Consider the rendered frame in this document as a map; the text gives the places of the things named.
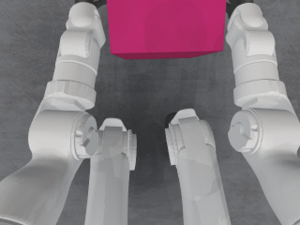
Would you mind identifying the right robot forearm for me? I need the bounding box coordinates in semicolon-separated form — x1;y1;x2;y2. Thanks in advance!
225;3;298;119

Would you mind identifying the right robot hand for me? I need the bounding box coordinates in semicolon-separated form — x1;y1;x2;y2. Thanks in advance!
225;0;253;19

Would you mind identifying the robot right foot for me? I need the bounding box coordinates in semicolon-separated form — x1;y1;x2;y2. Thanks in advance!
165;112;177;128

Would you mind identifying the robot right upper arm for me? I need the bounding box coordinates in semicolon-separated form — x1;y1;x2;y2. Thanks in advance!
228;107;300;225

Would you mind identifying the robot left upper arm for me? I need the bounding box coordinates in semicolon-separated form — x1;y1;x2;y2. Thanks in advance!
0;110;99;225

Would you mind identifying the left robot forearm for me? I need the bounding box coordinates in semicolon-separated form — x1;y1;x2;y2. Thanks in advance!
28;2;106;149

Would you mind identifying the carton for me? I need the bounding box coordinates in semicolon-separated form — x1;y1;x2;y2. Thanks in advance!
107;0;227;60

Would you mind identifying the robot left shin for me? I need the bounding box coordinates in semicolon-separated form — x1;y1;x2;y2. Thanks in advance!
90;118;127;165

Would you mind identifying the left robot hand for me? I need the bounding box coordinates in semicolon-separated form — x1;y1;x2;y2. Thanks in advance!
75;0;107;9

